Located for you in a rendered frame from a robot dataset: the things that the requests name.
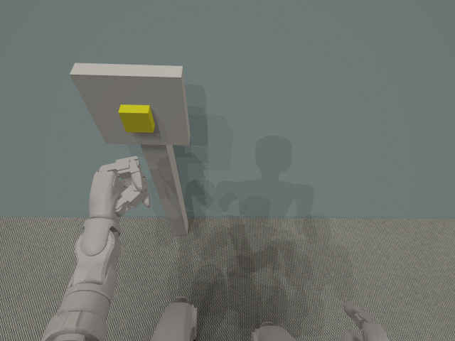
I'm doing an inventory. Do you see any right robot hand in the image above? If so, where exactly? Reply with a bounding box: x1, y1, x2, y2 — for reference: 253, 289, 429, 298
343, 303, 390, 341

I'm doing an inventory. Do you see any button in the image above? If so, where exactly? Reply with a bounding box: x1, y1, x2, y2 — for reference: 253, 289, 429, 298
118, 104, 155, 133

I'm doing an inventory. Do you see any robot left thigh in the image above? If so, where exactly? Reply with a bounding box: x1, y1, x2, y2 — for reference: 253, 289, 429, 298
151, 303, 197, 341

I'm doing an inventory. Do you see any robot thigh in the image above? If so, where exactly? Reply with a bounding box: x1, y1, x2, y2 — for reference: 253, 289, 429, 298
251, 325, 296, 341
151, 303, 197, 341

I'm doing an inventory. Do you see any left robot forearm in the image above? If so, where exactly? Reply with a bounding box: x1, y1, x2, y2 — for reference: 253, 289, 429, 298
41, 217, 122, 341

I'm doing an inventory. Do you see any panel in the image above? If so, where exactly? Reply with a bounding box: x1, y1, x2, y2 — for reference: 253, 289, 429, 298
70, 63, 191, 237

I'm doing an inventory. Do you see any left robot hand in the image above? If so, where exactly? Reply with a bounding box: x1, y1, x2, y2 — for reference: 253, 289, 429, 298
89, 156, 151, 224

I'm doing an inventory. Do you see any robot right thigh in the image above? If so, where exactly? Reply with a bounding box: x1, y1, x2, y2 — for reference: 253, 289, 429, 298
251, 325, 296, 341

